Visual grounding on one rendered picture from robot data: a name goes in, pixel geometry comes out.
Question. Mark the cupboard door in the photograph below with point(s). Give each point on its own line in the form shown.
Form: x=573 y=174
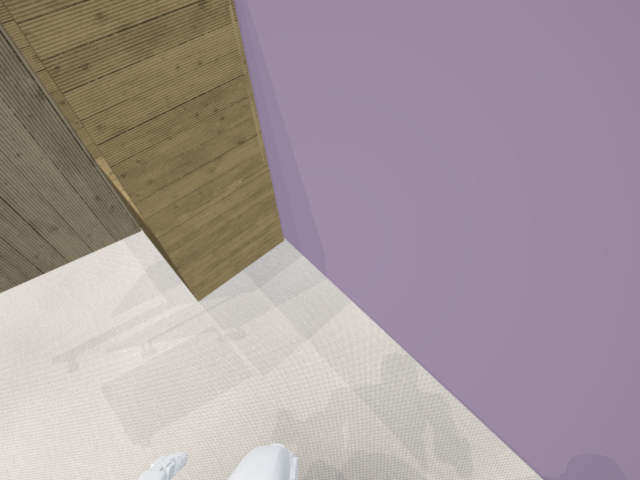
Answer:
x=56 y=204

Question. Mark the robot left thigh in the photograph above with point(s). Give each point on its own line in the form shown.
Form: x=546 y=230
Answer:
x=267 y=463

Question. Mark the left robot hand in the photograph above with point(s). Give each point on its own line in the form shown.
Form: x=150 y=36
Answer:
x=164 y=468

